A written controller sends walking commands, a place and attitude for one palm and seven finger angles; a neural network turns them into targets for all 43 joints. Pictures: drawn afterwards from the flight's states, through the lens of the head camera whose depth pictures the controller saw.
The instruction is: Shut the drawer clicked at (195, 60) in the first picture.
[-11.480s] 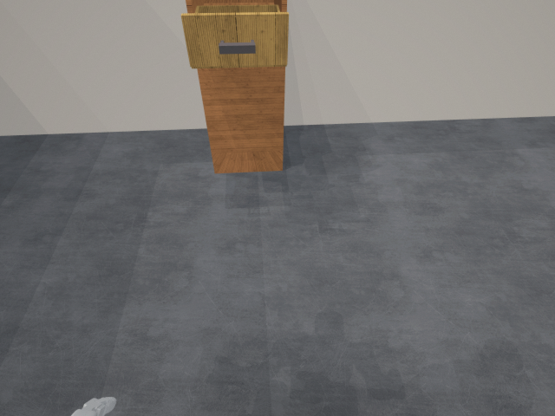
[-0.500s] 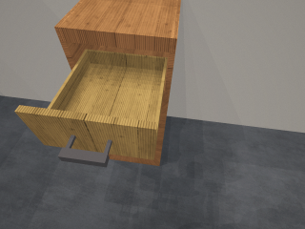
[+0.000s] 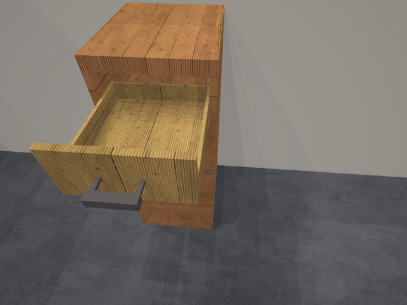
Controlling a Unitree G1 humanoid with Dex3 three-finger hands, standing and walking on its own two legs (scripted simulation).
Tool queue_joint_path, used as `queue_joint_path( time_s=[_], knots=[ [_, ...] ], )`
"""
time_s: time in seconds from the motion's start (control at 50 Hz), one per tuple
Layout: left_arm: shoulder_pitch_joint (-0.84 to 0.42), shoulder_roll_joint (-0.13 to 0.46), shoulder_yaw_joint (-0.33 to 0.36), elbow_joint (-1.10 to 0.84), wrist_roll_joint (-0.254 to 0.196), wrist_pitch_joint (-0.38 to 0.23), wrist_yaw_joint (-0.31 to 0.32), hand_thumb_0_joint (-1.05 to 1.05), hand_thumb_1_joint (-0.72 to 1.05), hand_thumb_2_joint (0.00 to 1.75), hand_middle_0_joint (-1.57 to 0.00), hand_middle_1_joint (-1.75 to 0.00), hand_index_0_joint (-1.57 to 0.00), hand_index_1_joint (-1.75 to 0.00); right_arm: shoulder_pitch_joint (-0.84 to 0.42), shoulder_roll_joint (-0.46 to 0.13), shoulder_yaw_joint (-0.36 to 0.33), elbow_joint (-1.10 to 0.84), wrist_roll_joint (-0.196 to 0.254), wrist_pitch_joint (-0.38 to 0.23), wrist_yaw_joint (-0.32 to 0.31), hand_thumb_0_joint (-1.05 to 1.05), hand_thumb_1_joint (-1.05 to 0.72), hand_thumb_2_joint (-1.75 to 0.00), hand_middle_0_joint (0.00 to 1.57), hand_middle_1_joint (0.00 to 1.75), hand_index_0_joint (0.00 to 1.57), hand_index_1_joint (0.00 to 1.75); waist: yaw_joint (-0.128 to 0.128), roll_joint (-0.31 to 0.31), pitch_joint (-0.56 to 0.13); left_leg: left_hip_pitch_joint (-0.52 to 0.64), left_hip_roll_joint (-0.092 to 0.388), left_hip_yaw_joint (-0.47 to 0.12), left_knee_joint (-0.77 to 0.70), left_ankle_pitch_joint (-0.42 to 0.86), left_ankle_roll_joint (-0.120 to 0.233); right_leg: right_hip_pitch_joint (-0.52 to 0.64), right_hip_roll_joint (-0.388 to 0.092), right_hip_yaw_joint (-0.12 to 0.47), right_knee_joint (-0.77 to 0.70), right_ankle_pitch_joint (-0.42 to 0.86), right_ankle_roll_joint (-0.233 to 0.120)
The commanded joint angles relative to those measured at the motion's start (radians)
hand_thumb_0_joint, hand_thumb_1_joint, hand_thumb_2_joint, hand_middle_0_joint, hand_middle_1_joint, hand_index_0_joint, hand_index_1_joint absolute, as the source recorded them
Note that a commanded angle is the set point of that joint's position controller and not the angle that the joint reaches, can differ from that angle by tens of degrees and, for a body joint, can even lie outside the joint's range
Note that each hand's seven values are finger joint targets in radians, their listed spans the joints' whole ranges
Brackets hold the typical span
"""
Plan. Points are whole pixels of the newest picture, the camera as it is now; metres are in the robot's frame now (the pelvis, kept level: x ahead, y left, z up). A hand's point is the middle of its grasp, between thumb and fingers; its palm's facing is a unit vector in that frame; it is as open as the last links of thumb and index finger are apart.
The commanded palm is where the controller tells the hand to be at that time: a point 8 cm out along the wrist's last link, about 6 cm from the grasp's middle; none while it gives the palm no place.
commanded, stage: come to a stop and stand still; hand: left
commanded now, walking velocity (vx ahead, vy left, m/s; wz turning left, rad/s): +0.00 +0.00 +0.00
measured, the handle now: (116, 191) +0.33 +0.20 +0.05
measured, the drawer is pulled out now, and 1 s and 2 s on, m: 0.30 0.30 0.29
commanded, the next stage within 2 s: look again from close up in 0.18 s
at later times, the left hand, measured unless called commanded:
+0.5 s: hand out of the picture +0.00 +0.16 -0.17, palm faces +0.02 -0.98 -0.17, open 7.4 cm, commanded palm none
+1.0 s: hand out of the picture +0.13 +0.20 -0.08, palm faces +0.26 -0.94 -0.21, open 7.1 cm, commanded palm +0.10 +0.22 -0.05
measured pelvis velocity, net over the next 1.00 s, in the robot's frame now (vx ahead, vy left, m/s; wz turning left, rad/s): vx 0.01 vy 0.00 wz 0.04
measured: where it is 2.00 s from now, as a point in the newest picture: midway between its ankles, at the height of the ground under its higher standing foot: outside the picture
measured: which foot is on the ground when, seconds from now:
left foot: down 0.00-1.00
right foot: down 0.00-1.00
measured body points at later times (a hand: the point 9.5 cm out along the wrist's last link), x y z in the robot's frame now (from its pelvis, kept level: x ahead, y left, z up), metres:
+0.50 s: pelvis +0.01 -0.01 +0.01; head +0.02 -0.01 +0.45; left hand +0.00 +0.21 -0.16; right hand +0.00 -0.23 -0.16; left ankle +0.00 +0.10 -0.74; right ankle +0.02 -0.12 -0.74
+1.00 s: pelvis +0.01 +0.00 +0.00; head +0.00 -0.01 +0.45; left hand +0.12 +0.25 -0.06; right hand +0.07 -0.24 -0.14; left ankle +0.00 +0.10 -0.74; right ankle +0.02 -0.12 -0.74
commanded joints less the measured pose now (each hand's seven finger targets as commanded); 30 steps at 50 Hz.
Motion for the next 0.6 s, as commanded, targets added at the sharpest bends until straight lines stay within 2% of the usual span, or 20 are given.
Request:
queue_joint_path(
  time_s=[0.0, 0.02, 0.08, 0.2, 0.22, 0.36, 0.48, 0.58],
  knots=[
    [0.038, 0.125, 0.027, -0.046, 0.005, -0.01, 0.008, 0.0, 0.9, 0.9, -0.2, -0.3, -0.2, -0.3, 0.035, -0.104, -0.017, -0.037, 0.0, -0.023, 0.002, 0.0, -0.9, -0.9, 0.2, 0.3, 0.2, 0.3, 0.012, -0.019, 0.093, -0.111, 0.099, -0.148, -0.198, -0.107, 0.011, -0.043, -0.058, 0.11, -0.138, -0.105, -0.042],
    [0.047, 0.122, 0.028, -0.039, 0.004, -0.011, 0.007, 0.0, 0.9, 0.9, -0.2, -0.3, -0.2, -0.3, 0.038, -0.106, -0.015, -0.032, 0.0, -0.024, 0.002, 0.0, -0.9, -0.9, 0.2, 0.3, 0.2, 0.3, 0.014, -0.019, 0.065, -0.101, 0.102, -0.15, -0.201, -0.109, 0.012, -0.029, -0.06, 0.107, -0.135, -0.098, -0.041],
    [0.059, 0.119, 0.025, -0.027, 0.003, -0.015, 0.006, 0.0, 0.9, 0.9, -0.2, -0.3, -0.2, -0.3, 0.042, -0.106, -0.012, -0.016, 0.001, -0.026, 0.003, 0.0, -0.9, -0.9, 0.2, 0.3, 0.2, 0.3, 0.014, -0.033, 0.043, -0.086, 0.097, -0.141, -0.192, -0.09, 0.01, -0.023, -0.068, 0.118, -0.148, -0.092, -0.04],
    [0.076, 0.112, 0.019, 0.012, 0.002, -0.022, 0.005, 0.0, 0.9, 0.9, -0.2, -0.3, -0.2, -0.3, 0.068, -0.082, -0.004, 0.032, 0.007, -0.031, -0.001, 0.0, -0.9, -0.9, 0.2, 0.3, 0.2, 0.3, 0.012, -0.045, 0.04, -0.052, 0.097, -0.125, -0.18, -0.011, 0.006, -0.02, -0.077, 0.12, -0.163, -0.044, -0.041],
    [0.083, 0.106, 0.018, 0.02, 0.001, -0.023, 0.005, 0.0, 0.9, 0.9, -0.2, -0.3, -0.2, -0.3, 0.071, -0.086, -0.002, 0.04, 0.007, -0.033, -0.001, 0.0, -0.9, -0.9, 0.2, 0.3, 0.2, 0.3, 0.013, -0.028, 0.037, -0.048, 0.098, -0.124, -0.178, 0.009, 0.006, -0.016, -0.077, 0.116, -0.156, -0.018, -0.04],
    [0.114, 0.093, 0.013, 0.074, -0.001, -0.03, 0.009, 0.0, 0.9, 0.9, -0.2, -0.3, -0.2, -0.3, 0.082, -0.07, 0.004, 0.088, 0.012, -0.04, -0.008, 0.0, -0.9, -0.9, 0.2, 0.3, 0.2, 0.3, 0.018, -0.036, 0.013, -0.015, 0.104, -0.113, -0.158, 0.124, 0.003, 0.031, -0.084, 0.102, -0.141, 0.118, -0.037],
    [0.123, 0.079, 0.012, 0.095, 0.001, -0.027, 0.012, 0.0, 0.9, 0.9, -0.2, -0.3, -0.2, -0.3, 0.077, -0.055, 0.004, 0.111, 0.012, -0.038, -0.012, 0.0, -0.9, -0.9, 0.2, 0.3, 0.2, 0.3, 0.02, -0.009, 0.053, -0.022, 0.105, -0.113, -0.17, 0.116, 0.0, 0.02, -0.083, 0.095, -0.152, 0.106, -0.035],
    [0.13, 0.07, 0.012, 0.107, 0.002, -0.028, 0.013, 0.0, 0.9, 0.9, -0.2, -0.3, -0.2, -0.3, 0.073, -0.048, 0.003, 0.117, 0.011, -0.039, -0.014, 0.0, -0.9, -0.9, 0.2, 0.3, 0.2, 0.3, 0.022, -0.021, 0.052, -0.009, 0.105, -0.111, -0.166, 0.141, 0.001, 0.024, -0.085, 0.093, -0.153, 0.139, -0.033]
  ],
)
